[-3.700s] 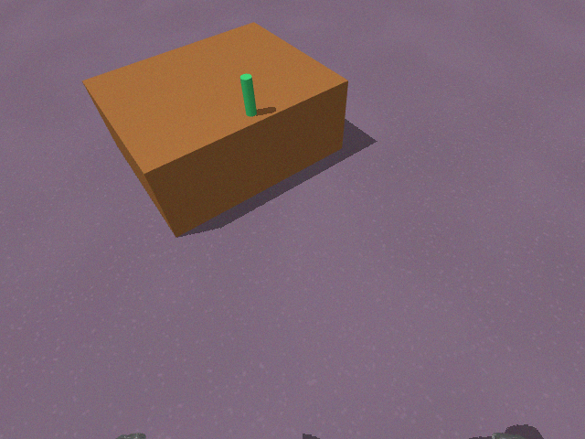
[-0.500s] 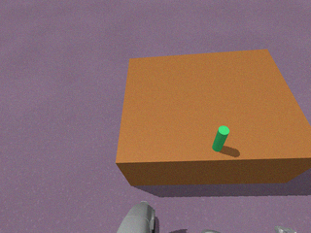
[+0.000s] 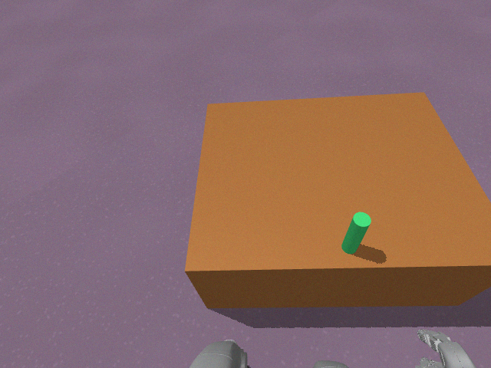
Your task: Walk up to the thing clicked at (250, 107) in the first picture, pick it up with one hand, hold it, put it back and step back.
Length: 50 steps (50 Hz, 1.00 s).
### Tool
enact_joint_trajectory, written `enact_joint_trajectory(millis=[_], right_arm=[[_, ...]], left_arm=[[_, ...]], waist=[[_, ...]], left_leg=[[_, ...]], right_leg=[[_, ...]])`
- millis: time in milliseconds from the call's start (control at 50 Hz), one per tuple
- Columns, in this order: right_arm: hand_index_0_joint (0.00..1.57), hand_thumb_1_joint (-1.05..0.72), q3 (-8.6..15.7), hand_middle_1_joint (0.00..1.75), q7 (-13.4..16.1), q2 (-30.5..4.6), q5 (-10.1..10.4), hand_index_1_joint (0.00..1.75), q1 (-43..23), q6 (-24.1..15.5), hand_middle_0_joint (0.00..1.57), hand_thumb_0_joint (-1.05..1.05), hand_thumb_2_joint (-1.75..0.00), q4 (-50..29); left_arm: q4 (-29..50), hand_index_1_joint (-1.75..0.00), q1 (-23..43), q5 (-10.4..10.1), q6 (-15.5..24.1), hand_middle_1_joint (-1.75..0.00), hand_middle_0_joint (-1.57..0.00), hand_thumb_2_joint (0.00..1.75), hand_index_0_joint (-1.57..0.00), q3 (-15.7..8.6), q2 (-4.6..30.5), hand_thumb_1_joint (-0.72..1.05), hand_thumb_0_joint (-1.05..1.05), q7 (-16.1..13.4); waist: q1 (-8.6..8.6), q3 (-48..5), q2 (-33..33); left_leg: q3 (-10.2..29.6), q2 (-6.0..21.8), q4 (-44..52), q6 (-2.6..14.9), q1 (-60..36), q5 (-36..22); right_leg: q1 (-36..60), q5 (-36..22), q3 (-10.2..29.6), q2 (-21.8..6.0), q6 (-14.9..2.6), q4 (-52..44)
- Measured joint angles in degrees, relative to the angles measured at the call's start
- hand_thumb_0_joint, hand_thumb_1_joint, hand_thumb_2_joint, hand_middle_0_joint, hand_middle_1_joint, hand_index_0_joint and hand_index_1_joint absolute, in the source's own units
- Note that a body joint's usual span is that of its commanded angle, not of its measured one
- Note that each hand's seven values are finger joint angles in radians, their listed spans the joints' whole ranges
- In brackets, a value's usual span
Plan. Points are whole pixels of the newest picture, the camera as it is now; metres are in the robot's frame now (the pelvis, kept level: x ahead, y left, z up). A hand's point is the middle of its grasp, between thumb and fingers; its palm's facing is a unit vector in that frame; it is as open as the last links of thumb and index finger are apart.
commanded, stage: walk up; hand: right
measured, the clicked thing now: (355, 234) +0.47 -0.24 -0.29
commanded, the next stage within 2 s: stand in 1.24 s
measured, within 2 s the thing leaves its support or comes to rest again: neither
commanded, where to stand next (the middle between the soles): +0.09 +0.01 m, yaw -1 degrees
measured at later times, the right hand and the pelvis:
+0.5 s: hand out of the picture +0.10 -0.23 -0.13, palm faces -0.01 +0.94 -0.34, open 7.4 cm; pelvis +0.01 +0.02 +0.02, yaw +0 degrees
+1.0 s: hand out of the picture +0.10 -0.24 -0.13, palm faces +0.00 +0.95 -0.33, open 7.4 cm; pelvis +0.02 +0.01 +0.02, yaw +0 degrees
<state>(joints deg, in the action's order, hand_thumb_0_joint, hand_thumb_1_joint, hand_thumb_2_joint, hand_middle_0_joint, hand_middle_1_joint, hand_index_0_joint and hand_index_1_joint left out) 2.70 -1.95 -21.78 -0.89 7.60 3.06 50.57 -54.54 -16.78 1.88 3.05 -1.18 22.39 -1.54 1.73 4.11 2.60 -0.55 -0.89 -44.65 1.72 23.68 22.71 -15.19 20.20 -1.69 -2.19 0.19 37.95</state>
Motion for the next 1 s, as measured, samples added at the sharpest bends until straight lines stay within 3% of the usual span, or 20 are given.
enact_joint_trajectory(millis=[60,100,120,160,220,300,420,680,1000], right_arm=[[0.2,-0.91,0.1,0.3,-0.2,-0.5,0.3,0.3,0.7,-0.7,0.2,0.0,-0.9,1.5],[0.2,-0.91,0.2,0.3,-0.1,-0.9,0.4,0.3,1.0,-1.3,0.2,0.0,-0.9,2.6],[0.2,-0.91,0.3,0.3,0.1,-0.8,0.4,0.3,0.9,-1.7,0.2,0.0,-0.9,3.3],[0.2,-0.91,0.1,0.3,0.4,-0.4,0.2,0.3,0.9,-2.4,0.2,0.0,-0.9,4.6],[0.2,-0.91,-0.6,0.3,0.3,0.3,0.5,0.3,0.9,-2.6,0.2,0.0,-0.9,6.4],[0.2,-0.91,-1.7,0.3,0.3,1.6,0.8,0.3,0.7,-2.6,0.2,0.0,-0.9,8.4],[0.2,-0.91,-2.5,0.3,0.5,2.2,0.8,0.3,-0.3,-3.4,0.2,0.0,-0.9,10.8],[0.2,-0.91,-2.0,0.3,0.9,1.1,0.9,0.3,-3.6,-3.7,0.2,0.0,-0.9,13.4],[0.2,-0.91,-1.7,0.3,1.1,1.8,0.6,0.3,-3.0,-3.2,0.2,0.0,-0.9,15.4]], left_arm=[[-0.7,-0.3,0.3,0.0,0.2,-0.3,-0.21,0.9,-0.21,-0.1,0.4,0.9,0.0,0.0],[-0.7,-0.3,1.0,-0.2,0.2,-0.3,-0.21,0.9,-0.21,0.1,0.6,0.9,0.0,0.4],[-0.8,-0.3,1.8,-0.5,0.0,-0.3,-0.21,0.9,-0.21,0.2,0.8,0.9,0.0,0.6],[-0.9,-0.3,3.4,-1.1,-0.7,-0.3,-0.21,0.9,-0.21,0.3,0.9,0.9,0.0,0.8],[-1.6,-0.3,5.0,-1.4,-1.2,-0.3,-0.2,0.9,-0.21,0.6,0.8,0.9,0.0,1.1],[-3.2,-0.3,6.0,-1.5,-1.0,-0.3,-0.2,0.9,-0.21,1.0,0.7,0.9,0.0,1.6],[-5.7,-0.3,8.2,-1.9,-1.4,-0.3,-0.2,0.9,-0.21,1.7,-0.5,0.9,0.0,2.0],[-10.2,-0.3,10.3,-1.6,-1.4,-0.3,-0.2,0.9,-0.21,1.7,-1.8,0.9,0.0,2.3],[-11.6,-0.3,11.5,-1.5,-1.9,-0.3,-0.2,0.9,-0.21,1.1,-2.1,0.9,0.0,2.1]], waist=[[-0.31,0.1,-0.2],[-0.63,0.4,-0.2],[-0.83,1.0,-0.8],[-0.54,1.8,-2.0],[-1.03,1.4,-1.8],[-1.57,-0.1,-2.7],[-1.85,-1.4,-3.4],[-1.6,-1.5,-2.2],[-1.75,-1.6,-2.2]], left_leg=[[1.0,0.9,1.5,0.08,-2.0,0.5],[1.2,1.8,7.1,-0.06,-5.0,-4.1],[0.7,1.4,8.6,-0.96,-5.7,-7.3],[-0.3,0.6,9.1,-1.69,-6.1,-7.7],[0.1,1.6,8.7,-1.74,-6.0,-7.1],[0.3,2.3,10.3,-2.12,-7.0,-7.5],[0.3,2.5,13.5,-2.23,-9.1,-8.8],[0.5,3.0,19.9,-2.97,-12.3,-11.7],[0.0,2.9,22.9,-3.06,-14.8,-12.3]], right_leg=[[0.4,-0.4,0.0,-1.0,0.78,-0.9],[-0.2,-0.1,0.0,-1.6,1.6,-0.1],[-0.4,0.3,0.2,-2.5,2.04,0.7],[-0.7,0.4,1.3,-3.3,1.59,1.3],[0.5,-0.5,1.6,-1.8,0.68,-1.2],[2.2,-2.4,1.4,-1.0,2.02,-4.6],[4.6,-4.0,1.2,-0.8,2.19,-8.2],[7.7,-6.8,0.8,-0.2,1.94,-14.6],[9.8,-7.4,1.1,-0.4,1.99,-17.3]])
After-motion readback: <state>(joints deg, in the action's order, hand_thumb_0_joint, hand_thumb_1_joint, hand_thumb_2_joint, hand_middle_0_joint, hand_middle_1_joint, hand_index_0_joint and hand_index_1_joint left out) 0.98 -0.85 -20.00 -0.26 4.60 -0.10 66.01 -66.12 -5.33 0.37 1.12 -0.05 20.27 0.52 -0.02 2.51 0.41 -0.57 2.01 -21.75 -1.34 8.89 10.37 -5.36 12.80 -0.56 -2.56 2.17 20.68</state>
